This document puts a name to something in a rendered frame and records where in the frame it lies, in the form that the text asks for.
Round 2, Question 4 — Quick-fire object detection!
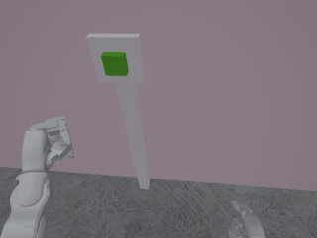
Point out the panel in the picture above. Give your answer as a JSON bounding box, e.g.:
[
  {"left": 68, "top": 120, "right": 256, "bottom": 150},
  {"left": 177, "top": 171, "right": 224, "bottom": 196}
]
[{"left": 85, "top": 33, "right": 150, "bottom": 190}]

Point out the button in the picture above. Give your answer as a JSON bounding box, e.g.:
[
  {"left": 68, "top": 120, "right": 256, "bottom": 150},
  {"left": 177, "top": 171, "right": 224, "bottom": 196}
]
[{"left": 101, "top": 52, "right": 129, "bottom": 76}]

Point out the robot right hand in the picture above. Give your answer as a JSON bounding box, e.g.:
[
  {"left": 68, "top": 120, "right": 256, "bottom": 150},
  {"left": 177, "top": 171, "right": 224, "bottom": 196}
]
[{"left": 228, "top": 199, "right": 266, "bottom": 238}]

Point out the robot left hand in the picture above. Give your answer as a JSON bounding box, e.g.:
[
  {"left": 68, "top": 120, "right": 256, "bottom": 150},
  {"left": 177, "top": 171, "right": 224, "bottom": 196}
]
[{"left": 21, "top": 116, "right": 74, "bottom": 173}]

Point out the left robot forearm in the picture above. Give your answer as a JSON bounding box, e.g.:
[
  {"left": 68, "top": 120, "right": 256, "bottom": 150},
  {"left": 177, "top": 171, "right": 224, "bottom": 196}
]
[{"left": 0, "top": 170, "right": 53, "bottom": 238}]

